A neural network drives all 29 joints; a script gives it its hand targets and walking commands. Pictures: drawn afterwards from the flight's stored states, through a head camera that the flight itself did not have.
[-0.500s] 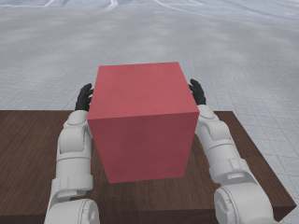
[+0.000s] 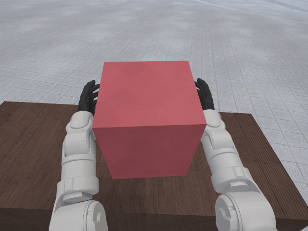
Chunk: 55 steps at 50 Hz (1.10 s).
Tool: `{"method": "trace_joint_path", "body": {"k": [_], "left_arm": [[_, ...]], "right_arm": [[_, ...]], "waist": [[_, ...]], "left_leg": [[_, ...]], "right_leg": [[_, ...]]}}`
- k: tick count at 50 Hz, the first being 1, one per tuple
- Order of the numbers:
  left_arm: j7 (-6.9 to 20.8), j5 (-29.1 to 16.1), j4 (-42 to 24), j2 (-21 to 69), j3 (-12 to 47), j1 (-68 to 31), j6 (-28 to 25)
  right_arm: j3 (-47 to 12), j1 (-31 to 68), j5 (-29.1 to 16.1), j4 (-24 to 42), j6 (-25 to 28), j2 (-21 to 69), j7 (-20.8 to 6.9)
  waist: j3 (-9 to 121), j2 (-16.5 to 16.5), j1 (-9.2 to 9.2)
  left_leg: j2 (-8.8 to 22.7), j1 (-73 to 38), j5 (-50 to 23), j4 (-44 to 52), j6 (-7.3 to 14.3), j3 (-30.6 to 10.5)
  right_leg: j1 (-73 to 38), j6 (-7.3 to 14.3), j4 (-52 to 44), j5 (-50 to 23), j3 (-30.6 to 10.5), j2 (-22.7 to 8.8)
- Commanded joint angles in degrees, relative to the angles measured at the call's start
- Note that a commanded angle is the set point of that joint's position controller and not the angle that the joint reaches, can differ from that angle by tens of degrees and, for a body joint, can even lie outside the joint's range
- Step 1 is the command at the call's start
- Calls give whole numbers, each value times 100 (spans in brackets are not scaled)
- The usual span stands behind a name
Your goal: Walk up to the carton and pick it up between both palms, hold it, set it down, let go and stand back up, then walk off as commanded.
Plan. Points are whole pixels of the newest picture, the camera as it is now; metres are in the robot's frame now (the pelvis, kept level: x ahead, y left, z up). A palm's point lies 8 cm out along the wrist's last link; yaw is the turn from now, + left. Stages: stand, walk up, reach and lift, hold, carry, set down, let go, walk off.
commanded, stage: set down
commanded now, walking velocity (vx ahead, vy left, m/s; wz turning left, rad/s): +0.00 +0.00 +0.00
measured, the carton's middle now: (148, 123) +0.37 +0.03 +0.14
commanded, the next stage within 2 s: none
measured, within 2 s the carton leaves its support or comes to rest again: neither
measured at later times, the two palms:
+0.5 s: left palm (89, 125) +0.37 +0.18 +0.13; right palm (198, 121) +0.39 -0.12 +0.13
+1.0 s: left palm (95, 133) +0.37 +0.17 +0.10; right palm (198, 125) +0.41 -0.12 +0.10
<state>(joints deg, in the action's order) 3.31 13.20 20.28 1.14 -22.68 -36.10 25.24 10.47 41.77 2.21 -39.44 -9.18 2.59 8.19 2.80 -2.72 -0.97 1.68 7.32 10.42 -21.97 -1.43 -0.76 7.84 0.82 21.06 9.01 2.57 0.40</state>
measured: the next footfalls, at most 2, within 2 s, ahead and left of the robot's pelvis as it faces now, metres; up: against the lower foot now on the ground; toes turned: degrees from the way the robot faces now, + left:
none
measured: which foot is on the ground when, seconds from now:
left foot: down 0.00-1.00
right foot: down 0.00-1.00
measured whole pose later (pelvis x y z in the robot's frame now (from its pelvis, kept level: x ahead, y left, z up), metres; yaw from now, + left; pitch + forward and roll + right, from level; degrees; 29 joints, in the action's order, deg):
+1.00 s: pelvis +0.01 +0.00 +0.00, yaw +0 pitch -3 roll +0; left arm -4.8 13.2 25.0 6.9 -18.5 -29.5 12.6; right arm 11.4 36.4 3.9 -48.1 6.9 -1.4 2.9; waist -2.6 -1.0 3.7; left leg 1.7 7.0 10.7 -20.7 -1.9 -0.8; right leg 8.0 1.2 21.0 10.1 2.7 0.4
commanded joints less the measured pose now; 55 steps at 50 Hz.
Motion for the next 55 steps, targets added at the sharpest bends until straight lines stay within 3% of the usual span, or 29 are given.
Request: {"method": "trace_joint_path", "body": {"k": [1, 9, 13, 17, 23, 28, 31, 38, 43, 55], "left_arm": [[648, 66, -599, 2885, 2467, -3184, -316], [308, -127, -1217, 3041, 3037, -2925, -687], [211, -144, -1183, 3044, 3063, -2544, -751], [197, -84, -936, 2978, 2892, -2375, -757], [164, 8, -664, 2983, 2760, -2395, -803], [39, 10, -575, 3141, 2849, -2602, -949], [-91, 4, -569, 3264, 2907, -2743, -1087], [-233, 172, -189, 3153, 2550, -2676, -1208], [-341, 117, -181, 3289, 2595, -2772, -1429], [-512, 139, 81, 3479, 2574, -2615, -1728]], "right_arm": [[-1301, 3463, 29, 832, 1102, 2321, -827], [-2188, 3351, -209, 1287, 1527, 2445, -846], [-2493, 3321, -308, 1473, 1640, 2376, -857], [-2317, 3191, -193, 1194, 1642, 2231, -899], [-1638, 2930, 213, 479, 1673, 1977, -1037], [-1305, 2994, 383, 242, 1828, 1941, -1155], [-1261, 3118, 372, 181, 1965, 1969, -1225], [-1144, 3117, 412, -166, 2008, 1918, -1377], [-1252, 3237, 327, -153, 2132, 1997, -1422], [-966, 3119, 377, -674, 2277, 1770, -1478]], "waist": [[1371, 484, -146], [2182, 588, 75], [2347, 471, 229], [1974, 387, 229], [1549, 495, 122], [1624, 587, 109], [1863, 643, 182], [1647, 428, 401], [1976, 338, 500], [2039, 363, 493]], "left_leg": [[-342, -673, -1077, 741, 0, 381], [-307, -997, -2039, 390, -63, 355], [-314, -874, -2185, 335, -32, 372], [-293, -686, -1876, 441, 8, 380], [-217, -778, -1394, 600, -58, 413], [-166, -811, -1292, 617, -134, 416], [-130, -883, -1438, 563, -181, 408], [-104, -728, -1227, 633, -81, 476], [-91, -753, -1619, 530, -86, 478], [-32, -881, -2115, 391, -187, 422]], "right_leg": [[-1482, -213, -685, -379, 355, 194], [-1668, -172, -509, -1275, 372, 187], [-1800, -167, -484, -1596, 351, 176], [-1640, -169, -553, -1300, 361, 157], [-1003, -89, -706, -425, 491, 163], [-720, -13, -716, -193, 535, 180], [-607, 20, -683, -243, 549, 205], [-529, 2, -682, -192, 484, 186], [-530, -13, -621, -536, 446, 207], [-154, 79, -659, -651, 479, 276]]}}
